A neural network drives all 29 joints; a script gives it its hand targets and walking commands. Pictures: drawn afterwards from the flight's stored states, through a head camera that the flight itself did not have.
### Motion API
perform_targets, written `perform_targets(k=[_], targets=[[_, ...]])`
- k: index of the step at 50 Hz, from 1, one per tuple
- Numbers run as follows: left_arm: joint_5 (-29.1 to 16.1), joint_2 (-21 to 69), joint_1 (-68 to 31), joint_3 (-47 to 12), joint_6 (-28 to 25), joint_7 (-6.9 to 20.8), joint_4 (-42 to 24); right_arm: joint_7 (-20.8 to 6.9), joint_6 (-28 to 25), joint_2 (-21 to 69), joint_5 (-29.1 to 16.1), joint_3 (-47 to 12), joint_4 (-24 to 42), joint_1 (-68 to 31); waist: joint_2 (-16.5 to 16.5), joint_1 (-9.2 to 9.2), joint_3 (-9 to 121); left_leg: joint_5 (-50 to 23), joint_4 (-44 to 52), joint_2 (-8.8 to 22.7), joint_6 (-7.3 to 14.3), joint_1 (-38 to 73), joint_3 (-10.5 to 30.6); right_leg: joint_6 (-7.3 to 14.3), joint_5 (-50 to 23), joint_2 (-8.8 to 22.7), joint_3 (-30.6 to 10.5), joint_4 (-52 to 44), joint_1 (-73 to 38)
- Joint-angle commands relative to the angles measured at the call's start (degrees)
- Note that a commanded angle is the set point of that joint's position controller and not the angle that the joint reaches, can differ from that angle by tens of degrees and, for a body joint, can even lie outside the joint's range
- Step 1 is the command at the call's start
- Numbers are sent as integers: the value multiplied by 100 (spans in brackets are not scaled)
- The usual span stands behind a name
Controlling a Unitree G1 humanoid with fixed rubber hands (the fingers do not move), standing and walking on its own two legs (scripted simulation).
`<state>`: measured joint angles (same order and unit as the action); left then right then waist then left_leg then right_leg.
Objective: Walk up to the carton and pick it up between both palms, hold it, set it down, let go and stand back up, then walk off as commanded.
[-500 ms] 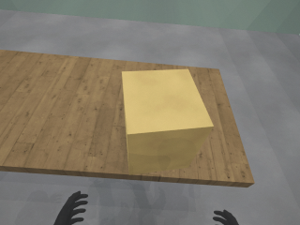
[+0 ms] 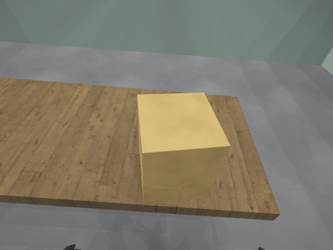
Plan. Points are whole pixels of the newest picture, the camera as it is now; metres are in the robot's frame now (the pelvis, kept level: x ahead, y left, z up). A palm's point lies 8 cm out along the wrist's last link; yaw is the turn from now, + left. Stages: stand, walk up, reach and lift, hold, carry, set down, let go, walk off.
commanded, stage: stand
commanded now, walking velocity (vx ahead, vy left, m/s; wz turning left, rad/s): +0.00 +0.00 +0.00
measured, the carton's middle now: (173, 148) +0.42 +0.02 +0.01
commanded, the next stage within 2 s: walk off in 1.22 s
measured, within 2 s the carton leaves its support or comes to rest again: neither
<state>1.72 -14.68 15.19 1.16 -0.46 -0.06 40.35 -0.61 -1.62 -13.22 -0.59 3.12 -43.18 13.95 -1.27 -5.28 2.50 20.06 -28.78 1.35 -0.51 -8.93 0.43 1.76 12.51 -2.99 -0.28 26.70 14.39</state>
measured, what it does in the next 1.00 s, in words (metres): stands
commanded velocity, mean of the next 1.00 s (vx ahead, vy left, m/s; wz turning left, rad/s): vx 0.00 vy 0.00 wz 0.00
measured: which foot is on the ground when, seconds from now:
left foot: down 0.00-1.00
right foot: down 0.00-1.00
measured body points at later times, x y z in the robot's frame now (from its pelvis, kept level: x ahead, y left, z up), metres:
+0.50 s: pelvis -0.01 +0.00 +0.00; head -0.03 +0.00 +0.45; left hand +0.06 +0.27 -0.12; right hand +0.13 -0.25 -0.10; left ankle -0.05 +0.12 -0.74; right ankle +0.02 -0.10 -0.74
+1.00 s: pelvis -0.02 -0.01 +0.00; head -0.04 -0.01 +0.45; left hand +0.04 +0.27 -0.12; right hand +0.11 -0.25 -0.11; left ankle -0.05 +0.12 -0.74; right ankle +0.02 -0.11 -0.74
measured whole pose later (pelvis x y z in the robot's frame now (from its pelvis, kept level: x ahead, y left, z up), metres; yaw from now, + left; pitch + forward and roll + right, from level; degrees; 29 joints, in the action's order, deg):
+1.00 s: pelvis -0.02 -0.01 +0.00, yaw +0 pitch -1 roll -1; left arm 1.7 -15.1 15.3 1.2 -2.0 0.2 50.1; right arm -0.6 -0.5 -13.4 -0.6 3.1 -45.6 14.0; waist 0.7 -5.3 1.7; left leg 18.5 -28.7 1.4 -0.5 -8.9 0.4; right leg 1.8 10.9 -3.0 -0.3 26.5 14.3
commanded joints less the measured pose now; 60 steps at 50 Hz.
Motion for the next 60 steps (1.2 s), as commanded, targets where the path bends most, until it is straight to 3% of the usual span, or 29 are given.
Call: perform_targets(k=[1, 2, 13, 15, 21, 26, 35, 38, 40, 60], targets=[[58, -1318, -307, 384, -363, 8, 171, 128, -189, -1516, 253, 327, 458, -72, 480, 406, 186, -1333, 499, 373, 357, -367, 528, 132, -1196, 907, -719, -337, -741], [66, -1358, -289, 397, -370, 6, 246, 120, -183, -1450, 233, 322, 435, -57, 345, 429, 255, -1368, 482, 363, 347, -311, 523, 125, -1244, 899, -712, -338, -769], [37, -1475, -326, 371, -415, -7, 693, 131, -127, -1522, 218, 322, 278, -38, 454, 431, 42, -1189, 553, 370, 362, -377, 547, 169, -1093, 950, -839, -483, -718], [44, -1459, -322, 372, -409, -14, 745, 138, -125, -1507, 221, 319, 281, -78, 312, 427, 95, -1240, 550, 377, 367, -300, 555, 145, -1160, 941, -795, -488, -763], [17, -1479, -347, 372, -426, -13, 853, 136, -130, -1467, 205, 292, 237, -74, 393, 450, 114, -1366, 576, 426, 352, -192, 554, 162, -1329, 969, -840, -495, -742], [7, -1457, -331, 349, -431, -28, 900, 138, -121, -1472, 202, 291, 208, -61, 276, 460, 37, -1266, 580, 412, 352, -233, 557, 147, -1274, 951, -842, -535, -743], [-15, -1438, -368, 337, -418, -32, 1001, 147, -119, -1537, 205, 306, 121, -140, 390, 455, -140, -1194, 661, 428, 342, -285, 584, 145, -1084, 943, -877, -616, -651], [-32, -1474, -372, 347, -420, -28, 1019, 144, -113, -1467, 178, 292, 85, -65, 254, 478, -150, -1142, 672, 426, 346, -243, 595, 139, -938, 936, -901, -673, -605], [-23, -1471, -349, 336, -416, -33, 1061, 141, -108, -1481, 188, 285, 53, -111, 375, 450, -194, -1041, 666, 412, 346, -294, 571, 145, -878, 959, -936, -691, -636], [-73, -1455, -347, 332, -402, -50, 1259, 134, -79, -1476, 165, 273, -189, -148, 377, 460, -242, -1068, 765, 433, 328, -203, 568, 121, -768, 939, -965, -766, -597]])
